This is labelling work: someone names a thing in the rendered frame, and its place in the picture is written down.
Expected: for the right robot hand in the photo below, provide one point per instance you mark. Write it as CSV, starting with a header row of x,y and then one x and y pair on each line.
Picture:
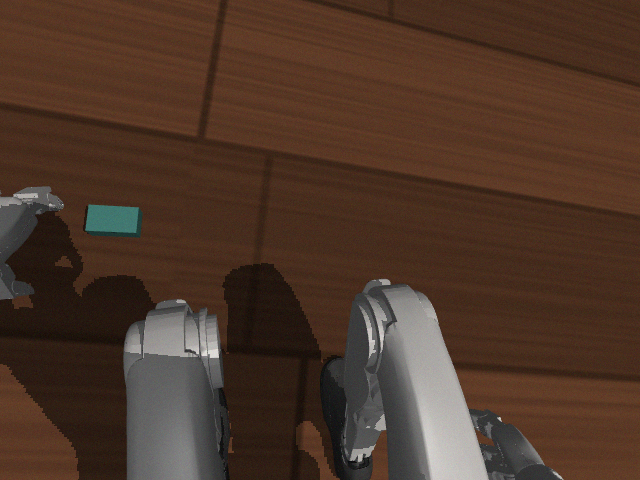
x,y
512,451

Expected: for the right robot arm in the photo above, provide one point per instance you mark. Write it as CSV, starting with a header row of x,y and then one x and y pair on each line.
x,y
538,472

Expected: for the small box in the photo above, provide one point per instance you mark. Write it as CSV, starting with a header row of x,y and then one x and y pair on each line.
x,y
117,221

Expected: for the left robot hand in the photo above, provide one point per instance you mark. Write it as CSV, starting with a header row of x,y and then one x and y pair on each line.
x,y
17,221

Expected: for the right robot foot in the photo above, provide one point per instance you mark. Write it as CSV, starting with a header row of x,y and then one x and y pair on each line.
x,y
333,401

